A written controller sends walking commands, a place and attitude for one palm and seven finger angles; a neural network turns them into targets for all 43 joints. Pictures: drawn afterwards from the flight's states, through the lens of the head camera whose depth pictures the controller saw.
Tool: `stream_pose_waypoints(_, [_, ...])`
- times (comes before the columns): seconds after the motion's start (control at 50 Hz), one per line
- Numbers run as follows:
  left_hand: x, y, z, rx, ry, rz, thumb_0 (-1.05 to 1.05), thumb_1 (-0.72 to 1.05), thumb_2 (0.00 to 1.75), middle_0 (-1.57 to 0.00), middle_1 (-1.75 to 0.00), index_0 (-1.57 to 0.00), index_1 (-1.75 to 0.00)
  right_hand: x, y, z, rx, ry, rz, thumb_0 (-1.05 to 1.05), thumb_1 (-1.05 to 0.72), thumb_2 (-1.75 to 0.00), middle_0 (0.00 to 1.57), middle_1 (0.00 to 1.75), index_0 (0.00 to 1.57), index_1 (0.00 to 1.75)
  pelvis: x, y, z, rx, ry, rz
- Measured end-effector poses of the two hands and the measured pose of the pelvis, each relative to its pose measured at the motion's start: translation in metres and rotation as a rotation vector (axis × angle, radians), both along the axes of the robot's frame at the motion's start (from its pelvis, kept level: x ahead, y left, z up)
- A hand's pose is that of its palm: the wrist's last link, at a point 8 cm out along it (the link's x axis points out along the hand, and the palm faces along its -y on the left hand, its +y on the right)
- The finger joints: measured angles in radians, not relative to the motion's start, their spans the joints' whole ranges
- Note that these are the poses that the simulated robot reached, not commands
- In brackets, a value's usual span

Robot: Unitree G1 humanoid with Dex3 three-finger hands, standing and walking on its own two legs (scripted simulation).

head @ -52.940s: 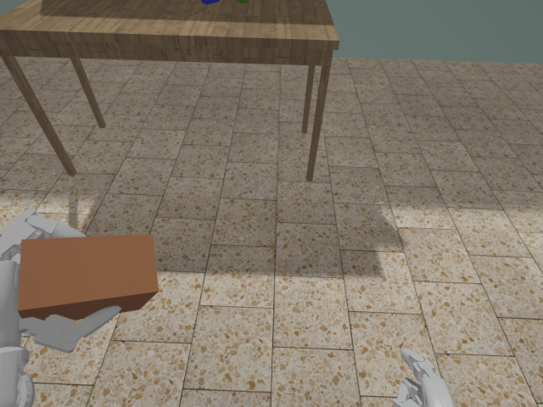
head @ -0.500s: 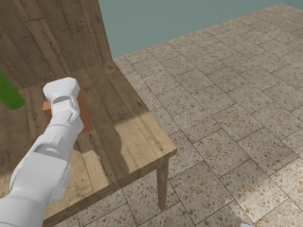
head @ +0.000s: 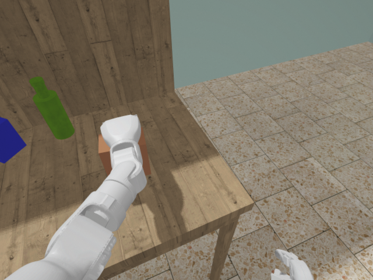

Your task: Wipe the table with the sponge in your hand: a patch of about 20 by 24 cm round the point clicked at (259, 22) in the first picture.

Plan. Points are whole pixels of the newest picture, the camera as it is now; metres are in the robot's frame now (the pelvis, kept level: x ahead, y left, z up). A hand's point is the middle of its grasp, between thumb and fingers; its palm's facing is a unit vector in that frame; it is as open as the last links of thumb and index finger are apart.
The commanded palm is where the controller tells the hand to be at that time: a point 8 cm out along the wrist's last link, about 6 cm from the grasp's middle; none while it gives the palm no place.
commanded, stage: wipe back along the third lane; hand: left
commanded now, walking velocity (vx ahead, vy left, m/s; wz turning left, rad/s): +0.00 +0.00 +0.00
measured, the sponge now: (127, 160) +0.40 +0.19 +0.03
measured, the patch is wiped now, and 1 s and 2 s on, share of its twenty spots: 1.00 1.00 1.00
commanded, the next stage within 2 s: slide back across to the middle lane in 1.18 s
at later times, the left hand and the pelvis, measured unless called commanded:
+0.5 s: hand (134, 158) +0.37 +0.15 +0.08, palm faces +0.07 -0.07 -1.00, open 10.2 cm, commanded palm +0.31 +0.12 +0.10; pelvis +0.01 +0.01 +0.00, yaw +2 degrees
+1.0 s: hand (145, 177) +0.32 +0.11 +0.08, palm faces +0.06 -0.07 -1.00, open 10.2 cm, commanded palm +0.26 +0.10 +0.10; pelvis -0.02 -0.04 +0.00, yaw +1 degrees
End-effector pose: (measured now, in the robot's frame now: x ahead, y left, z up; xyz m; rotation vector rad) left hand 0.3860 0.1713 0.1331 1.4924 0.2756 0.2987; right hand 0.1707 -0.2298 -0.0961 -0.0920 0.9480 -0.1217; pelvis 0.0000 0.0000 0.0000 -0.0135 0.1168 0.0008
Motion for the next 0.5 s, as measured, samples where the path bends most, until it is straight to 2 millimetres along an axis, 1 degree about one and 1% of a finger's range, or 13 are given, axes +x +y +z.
stream_pose_waypoints(0.06, [-0.003,-0.001,0.0,0.002,-0.002,-0.006,0.0,-0.51,1.06,-0.66,-1.41,-0.69,-1.4,0.02,0.015,0.008,0.009,-0.036,0.039,0.01,-0.91,-0.9,0.2,0.3,0.19,0.29,0.002,0.006,0.0,-0.001,-0.007,0.008])
stream_pose_waypoints(0.12, [-0.007,-0.002,-0.001,0.005,-0.008,-0.016,0.0,-0.5,1.06,-0.66,-1.41,-0.69,-1.39,0.037,0.028,0.014,0.021,-0.061,0.077,0.01,-0.91,-0.9,0.2,0.3,0.19,0.29,0.005,0.01,-0.001,-0.003,-0.013,0.014])
stream_pose_waypoints(0.22, [-0.013,-0.006,-0.001,0.011,-0.02,-0.027,0.0,-0.5,1.06,-0.66,-1.41,-0.69,-1.39,0.054,0.045,0.019,0.046,-0.075,0.129,0.01,-0.91,-0.9,0.2,0.3,0.19,0.29,0.009,0.015,-0.002,-0.005,-0.022,0.025])
stream_pose_waypoints(0.36, [-0.026,-0.013,0.0,0.006,-0.037,-0.034,0.0,-0.5,1.06,-0.65,-1.41,-0.69,-1.39,0.062,0.058,0.019,0.083,-0.067,0.174,0.01,-0.91,-0.9,0.2,0.3,0.19,0.29,0.011,0.017,-0.003,-0.007,-0.039,0.032])
stream_pose_waypoints(0.5, [-0.042,-0.024,0.0,-0.01,-0.044,-0.046,0.0,-0.5,1.06,-0.65,-1.41,-0.69,-1.39,0.06,0.055,0.02,0.099,-0.072,0.188,0.01,-0.91,-0.9,0.2,0.3,0.19,0.29,0.008,0.012,-0.004,-0.003,-0.061,0.027])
